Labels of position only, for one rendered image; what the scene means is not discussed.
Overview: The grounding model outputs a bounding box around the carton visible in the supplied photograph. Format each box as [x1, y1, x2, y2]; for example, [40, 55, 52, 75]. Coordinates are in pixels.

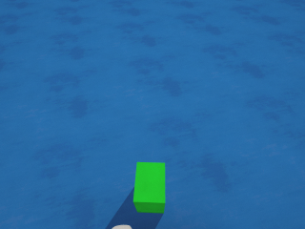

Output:
[133, 162, 166, 214]

